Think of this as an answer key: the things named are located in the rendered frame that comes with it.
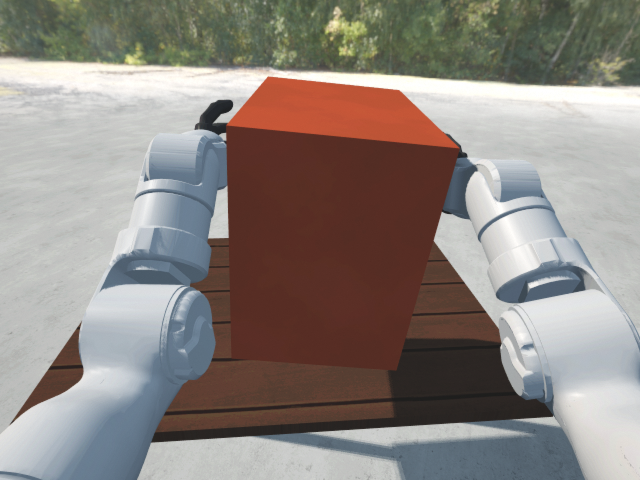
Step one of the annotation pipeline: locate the robot right upper arm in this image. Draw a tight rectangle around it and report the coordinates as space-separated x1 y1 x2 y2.
499 289 640 480

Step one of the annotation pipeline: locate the left robot hand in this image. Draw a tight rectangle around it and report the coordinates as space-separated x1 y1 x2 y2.
195 100 233 144

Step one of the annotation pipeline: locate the robot left upper arm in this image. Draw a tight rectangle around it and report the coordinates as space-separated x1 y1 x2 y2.
0 284 216 480

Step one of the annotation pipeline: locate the table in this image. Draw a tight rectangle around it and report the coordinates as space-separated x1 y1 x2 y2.
8 238 553 443

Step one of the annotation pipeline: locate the right robot forearm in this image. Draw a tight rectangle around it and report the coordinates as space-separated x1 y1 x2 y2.
443 158 640 351

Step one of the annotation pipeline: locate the carton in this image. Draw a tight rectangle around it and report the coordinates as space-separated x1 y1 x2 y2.
226 76 460 371

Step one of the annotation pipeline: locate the left robot forearm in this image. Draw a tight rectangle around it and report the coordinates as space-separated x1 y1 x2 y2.
79 129 227 365

